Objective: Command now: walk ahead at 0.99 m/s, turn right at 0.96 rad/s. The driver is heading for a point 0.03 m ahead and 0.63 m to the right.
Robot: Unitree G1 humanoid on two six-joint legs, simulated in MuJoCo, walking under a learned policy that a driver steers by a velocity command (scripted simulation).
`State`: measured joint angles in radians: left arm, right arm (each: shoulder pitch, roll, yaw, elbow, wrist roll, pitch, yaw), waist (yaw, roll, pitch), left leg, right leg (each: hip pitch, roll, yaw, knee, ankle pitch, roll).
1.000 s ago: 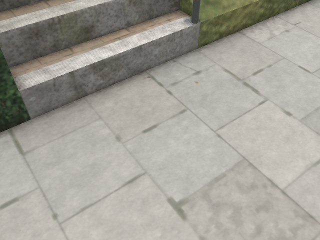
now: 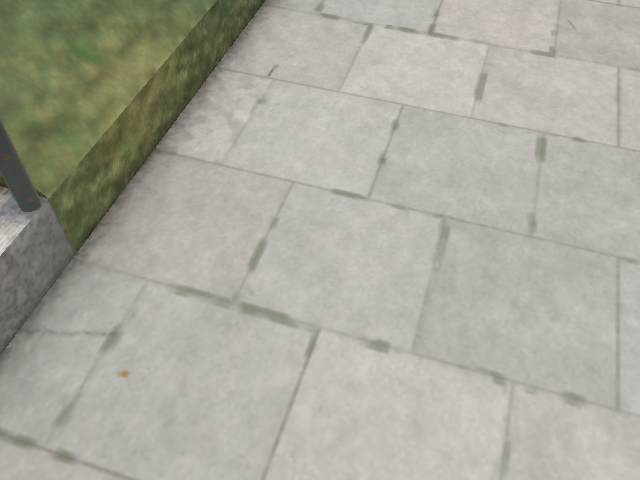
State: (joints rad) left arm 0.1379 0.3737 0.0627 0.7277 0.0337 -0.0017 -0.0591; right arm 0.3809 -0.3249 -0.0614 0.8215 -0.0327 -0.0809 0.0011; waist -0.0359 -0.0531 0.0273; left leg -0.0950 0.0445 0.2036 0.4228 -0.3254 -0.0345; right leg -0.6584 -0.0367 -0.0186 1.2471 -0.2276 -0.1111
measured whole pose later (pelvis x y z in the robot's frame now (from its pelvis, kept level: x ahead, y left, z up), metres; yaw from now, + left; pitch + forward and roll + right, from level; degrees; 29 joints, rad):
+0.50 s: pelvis +0.39 -0.05 +0.00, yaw -30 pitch +2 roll +1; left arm 0.25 0.31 0.09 0.70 -0.05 0.02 0.04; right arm -0.06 -0.30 -0.04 0.54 -0.02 -0.10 -0.03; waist 0.07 0.03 0.10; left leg -0.70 0.02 -0.20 0.76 -0.14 -0.09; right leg -0.24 0.24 0.22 0.48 -0.22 -0.16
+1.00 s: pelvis +0.51 -0.07 -0.01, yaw -60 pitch +0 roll +3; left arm 0.15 0.31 0.08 0.61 -0.03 0.09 0.00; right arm 0.11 -0.32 -0.10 0.67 0.00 0.01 -0.04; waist -0.01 0.03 0.09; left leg -0.36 0.08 0.20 0.48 -0.11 -0.01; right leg -0.40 -0.07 -0.01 0.74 -0.31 -0.01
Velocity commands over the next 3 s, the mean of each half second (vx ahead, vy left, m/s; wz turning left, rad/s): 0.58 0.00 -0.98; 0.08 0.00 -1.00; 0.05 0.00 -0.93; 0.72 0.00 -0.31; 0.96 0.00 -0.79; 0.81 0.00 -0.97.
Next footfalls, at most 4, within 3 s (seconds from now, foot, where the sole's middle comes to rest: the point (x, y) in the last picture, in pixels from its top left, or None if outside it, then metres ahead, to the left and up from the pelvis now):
0.20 right None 0.41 -0.07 -0.77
0.62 left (361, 379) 0.71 -0.09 -0.77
1.00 right None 0.44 -0.18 -0.77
1.44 left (386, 404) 0.64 -0.14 -0.77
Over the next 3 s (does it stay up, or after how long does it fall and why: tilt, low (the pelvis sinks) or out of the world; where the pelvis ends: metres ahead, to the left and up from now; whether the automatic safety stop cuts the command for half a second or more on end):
stays up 0.15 -1.12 -0.01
